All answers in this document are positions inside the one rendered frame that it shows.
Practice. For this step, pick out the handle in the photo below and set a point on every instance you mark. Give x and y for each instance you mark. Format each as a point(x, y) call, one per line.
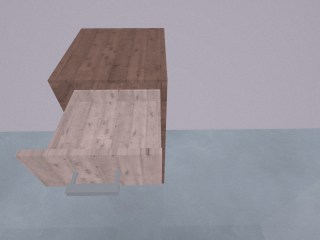
point(92, 189)

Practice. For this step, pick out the cabinet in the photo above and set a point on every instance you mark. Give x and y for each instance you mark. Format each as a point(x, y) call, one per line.
point(115, 59)

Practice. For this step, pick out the drawer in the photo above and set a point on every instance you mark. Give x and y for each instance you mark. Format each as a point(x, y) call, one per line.
point(102, 132)

